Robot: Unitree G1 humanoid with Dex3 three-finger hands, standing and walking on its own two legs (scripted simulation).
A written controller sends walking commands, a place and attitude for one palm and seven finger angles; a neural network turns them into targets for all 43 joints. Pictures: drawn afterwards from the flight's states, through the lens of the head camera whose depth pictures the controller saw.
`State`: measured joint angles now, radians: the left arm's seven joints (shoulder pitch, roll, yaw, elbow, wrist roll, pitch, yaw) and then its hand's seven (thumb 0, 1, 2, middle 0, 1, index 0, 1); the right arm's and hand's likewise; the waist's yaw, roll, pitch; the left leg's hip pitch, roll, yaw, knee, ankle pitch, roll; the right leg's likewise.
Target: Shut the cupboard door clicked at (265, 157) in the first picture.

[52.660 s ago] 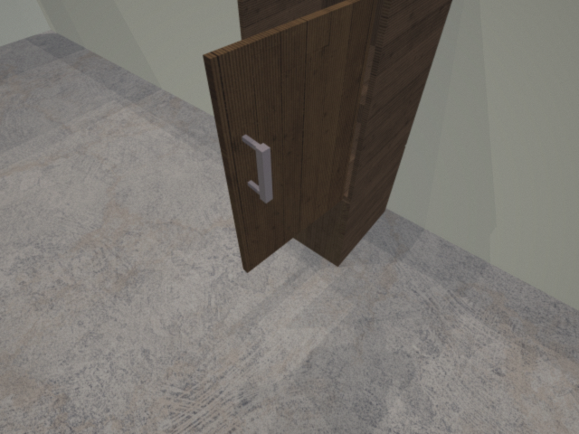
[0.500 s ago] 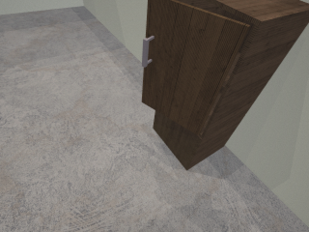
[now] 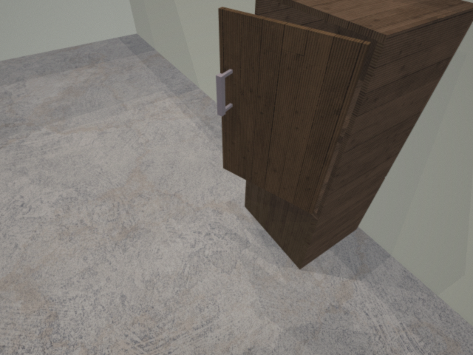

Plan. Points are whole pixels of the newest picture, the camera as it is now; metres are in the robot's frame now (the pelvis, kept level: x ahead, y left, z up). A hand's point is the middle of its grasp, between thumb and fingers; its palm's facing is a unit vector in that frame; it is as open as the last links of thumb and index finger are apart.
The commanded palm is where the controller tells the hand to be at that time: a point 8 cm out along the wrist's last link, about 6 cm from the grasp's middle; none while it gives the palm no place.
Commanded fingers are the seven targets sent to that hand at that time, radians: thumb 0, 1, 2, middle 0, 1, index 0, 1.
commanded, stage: let the arm hang, fingers relaxed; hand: left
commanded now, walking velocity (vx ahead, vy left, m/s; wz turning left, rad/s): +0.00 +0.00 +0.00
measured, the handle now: (225, 92) +0.83 +0.08 +0.02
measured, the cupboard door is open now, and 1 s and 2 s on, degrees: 20 20 20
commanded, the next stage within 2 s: look to check the result in 0.26 s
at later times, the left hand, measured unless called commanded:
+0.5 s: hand out of the picture -0.02 +0.15 -0.18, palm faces +0.01 -0.98 -0.19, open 7.4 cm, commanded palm none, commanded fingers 0.00 0.90 0.90 -0.20 -0.30 -0.20 -0.30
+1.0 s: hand out of the picture +0.02 +0.14 -0.18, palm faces +0.02 -0.98 -0.18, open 7.4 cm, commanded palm none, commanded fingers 0.00 0.90 0.90 -0.20 -0.30 -0.20 -0.30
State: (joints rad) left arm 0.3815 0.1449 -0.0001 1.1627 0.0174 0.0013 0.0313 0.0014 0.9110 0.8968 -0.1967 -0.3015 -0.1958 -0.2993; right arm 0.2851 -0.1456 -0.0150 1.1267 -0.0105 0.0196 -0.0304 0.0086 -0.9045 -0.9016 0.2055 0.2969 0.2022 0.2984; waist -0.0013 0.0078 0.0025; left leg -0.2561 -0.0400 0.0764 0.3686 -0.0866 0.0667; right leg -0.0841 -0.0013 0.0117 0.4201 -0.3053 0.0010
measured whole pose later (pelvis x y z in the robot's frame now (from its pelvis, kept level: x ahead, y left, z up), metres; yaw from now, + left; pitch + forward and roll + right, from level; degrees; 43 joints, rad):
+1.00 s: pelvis +0.04 -0.03 +0.00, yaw -1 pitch -1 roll +1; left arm 0.31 0.15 0.00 1.16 0.01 -0.01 0.04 0.00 0.91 0.90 -0.20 -0.30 -0.20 -0.30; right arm 0.23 -0.16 0.00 1.13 -0.01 0.00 -0.04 0.01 -0.90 -0.90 0.20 0.30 0.20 0.30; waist 0.00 -0.02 0.05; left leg -0.21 -0.01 0.07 0.40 -0.17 0.02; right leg 0.01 0.03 0.01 0.34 -0.32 -0.04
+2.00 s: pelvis +0.08 -0.04 -0.01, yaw +34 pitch +1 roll +2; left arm 0.25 0.22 0.05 0.88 0.03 0.02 0.02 0.00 0.90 0.90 -0.20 -0.30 -0.20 -0.30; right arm 0.11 -0.25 -0.07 0.87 -0.01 0.07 0.03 0.01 -0.91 -0.90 0.20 0.30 0.20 0.30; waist 0.00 -0.04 0.15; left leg -0.36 0.00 0.07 0.72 -0.39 -0.03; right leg -0.19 -0.14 -0.15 0.62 -0.43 0.03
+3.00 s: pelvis +0.14 -0.01 -0.02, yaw +71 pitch +1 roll +0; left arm 0.18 0.24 0.06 0.85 0.03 0.01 0.00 0.00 0.91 0.90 -0.20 -0.30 -0.20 -0.30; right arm 0.22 -0.24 -0.07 0.91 -0.02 0.07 0.01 0.01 -0.90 -0.90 0.21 0.30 0.20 0.30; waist -0.01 0.03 0.08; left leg -0.39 -0.04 -0.10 0.82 -0.47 0.00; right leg -0.29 -0.04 -0.06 0.60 -0.33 0.02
